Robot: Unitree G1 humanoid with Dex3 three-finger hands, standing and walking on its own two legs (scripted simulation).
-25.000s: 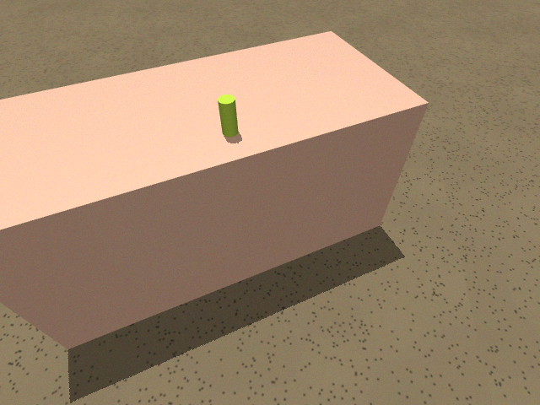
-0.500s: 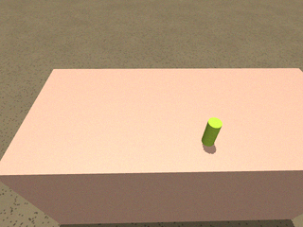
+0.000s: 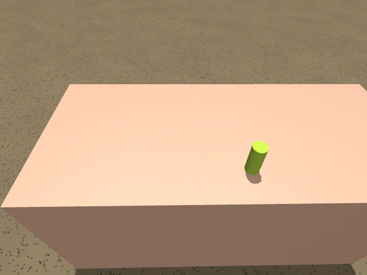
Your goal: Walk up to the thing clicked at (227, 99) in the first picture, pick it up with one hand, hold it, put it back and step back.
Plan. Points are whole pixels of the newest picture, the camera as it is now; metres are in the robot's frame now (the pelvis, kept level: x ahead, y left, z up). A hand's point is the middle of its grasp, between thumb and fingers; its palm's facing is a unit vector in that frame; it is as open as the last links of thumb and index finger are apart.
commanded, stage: home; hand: right
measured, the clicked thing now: (255, 158) +0.48 -0.20 -0.07
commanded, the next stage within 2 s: stand in 1.24 s
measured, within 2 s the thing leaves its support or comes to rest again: neither
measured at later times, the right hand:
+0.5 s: hand out of the picture +0.07 -0.25 -0.15, palm faces -0.04 +0.93 -0.36, open 17.2 cm
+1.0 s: hand out of the picture +0.09 -0.24 -0.15, palm faces -0.03 +0.93 -0.35, open 17.2 cm
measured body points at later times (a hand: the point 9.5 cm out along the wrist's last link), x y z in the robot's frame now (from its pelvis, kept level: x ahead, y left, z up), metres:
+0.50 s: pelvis +0.01 +0.01 +0.00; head +0.01 +0.01 +0.45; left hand +0.06 +0.31 -0.14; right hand +0.08 -0.30 -0.13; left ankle +0.05 +0.14 -0.74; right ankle -0.02 -0.13 -0.74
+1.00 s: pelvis +0.02 +0.01 +0.00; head +0.03 +0.02 +0.45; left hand +0.08 +0.31 -0.14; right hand +0.09 -0.29 -0.13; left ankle +0.05 +0.14 -0.74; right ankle -0.02 -0.13 -0.74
